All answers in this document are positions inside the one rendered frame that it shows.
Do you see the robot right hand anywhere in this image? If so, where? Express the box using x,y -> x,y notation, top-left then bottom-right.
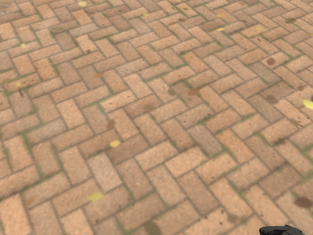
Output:
259,224 -> 305,235

